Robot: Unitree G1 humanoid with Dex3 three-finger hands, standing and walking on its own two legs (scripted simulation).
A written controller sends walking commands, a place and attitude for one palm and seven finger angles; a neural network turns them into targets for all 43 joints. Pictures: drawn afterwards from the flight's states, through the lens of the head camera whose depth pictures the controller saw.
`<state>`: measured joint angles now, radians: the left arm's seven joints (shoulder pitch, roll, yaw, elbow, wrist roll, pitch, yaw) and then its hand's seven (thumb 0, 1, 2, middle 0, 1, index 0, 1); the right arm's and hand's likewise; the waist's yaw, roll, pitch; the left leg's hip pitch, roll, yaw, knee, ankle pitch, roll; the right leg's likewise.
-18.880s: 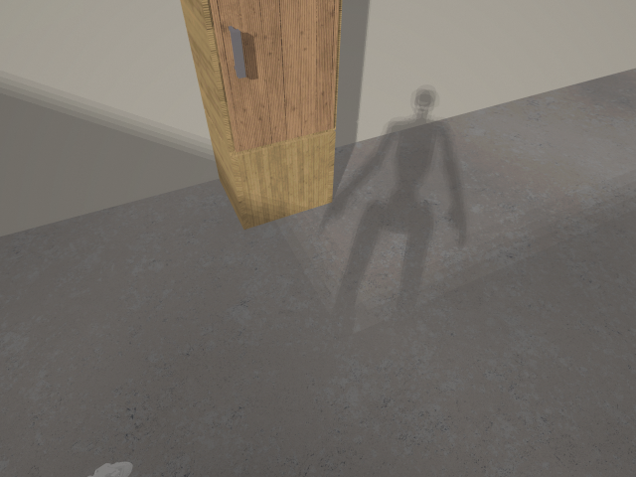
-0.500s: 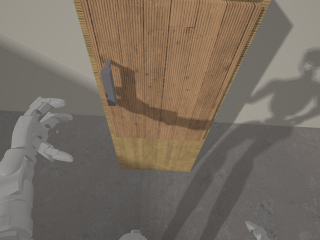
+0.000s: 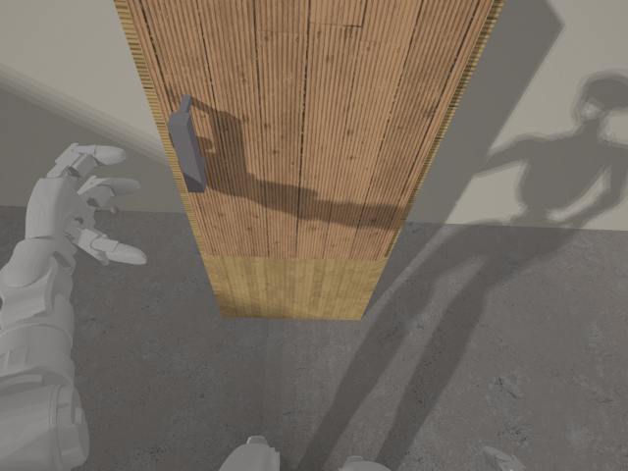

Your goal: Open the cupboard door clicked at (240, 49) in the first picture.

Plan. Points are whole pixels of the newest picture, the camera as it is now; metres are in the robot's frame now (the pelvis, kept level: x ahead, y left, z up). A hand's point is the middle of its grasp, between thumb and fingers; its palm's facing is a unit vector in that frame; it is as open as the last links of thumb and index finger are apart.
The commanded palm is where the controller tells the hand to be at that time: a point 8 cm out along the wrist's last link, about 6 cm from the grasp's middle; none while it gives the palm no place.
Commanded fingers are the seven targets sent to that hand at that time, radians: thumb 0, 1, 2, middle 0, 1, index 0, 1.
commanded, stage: move the hooked fingers beside the handle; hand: left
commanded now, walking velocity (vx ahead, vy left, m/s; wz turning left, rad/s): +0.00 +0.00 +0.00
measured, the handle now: (192, 145) +0.54 +0.19 +0.07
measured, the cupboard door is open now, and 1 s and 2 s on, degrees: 0 0 0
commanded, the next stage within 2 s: slide the fingers in behind the handle in 1.64 s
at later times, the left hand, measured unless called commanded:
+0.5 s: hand (136, 174) +0.48 +0.25 +0.07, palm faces +0.04 -1.00 +0.00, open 14.0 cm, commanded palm +0.46 +0.29 +0.07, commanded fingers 0.00 -0.50 0.30 -0.30 -1.20 -0.30 -1.20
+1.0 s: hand (131, 174) +0.48 +0.26 +0.07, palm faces +0.03 -1.00 +0.00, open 14.0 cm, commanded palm +0.46 +0.29 +0.07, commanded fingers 0.00 -0.50 0.30 -0.30 -1.20 -0.30 -1.20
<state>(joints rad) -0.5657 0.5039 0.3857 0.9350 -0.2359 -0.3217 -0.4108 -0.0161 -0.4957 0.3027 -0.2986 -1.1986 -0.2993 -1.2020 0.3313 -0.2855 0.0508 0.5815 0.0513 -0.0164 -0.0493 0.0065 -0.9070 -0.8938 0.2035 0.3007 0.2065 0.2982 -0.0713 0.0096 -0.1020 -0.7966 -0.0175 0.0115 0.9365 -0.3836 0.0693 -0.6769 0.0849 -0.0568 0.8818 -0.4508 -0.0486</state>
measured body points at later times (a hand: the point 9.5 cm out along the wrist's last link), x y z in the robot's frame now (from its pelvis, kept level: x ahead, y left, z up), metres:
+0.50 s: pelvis +0.01 +0.00 -0.01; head +0.11 +0.03 +0.43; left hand +0.47 +0.30 +0.07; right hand +0.03 -0.27 -0.11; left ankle +0.04 +0.07 -0.69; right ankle -0.01 -0.09 -0.69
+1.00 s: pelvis +0.01 +0.02 -0.01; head +0.11 +0.05 +0.43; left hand +0.47 +0.31 +0.07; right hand +0.04 -0.25 -0.11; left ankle +0.04 +0.07 -0.69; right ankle -0.01 -0.09 -0.69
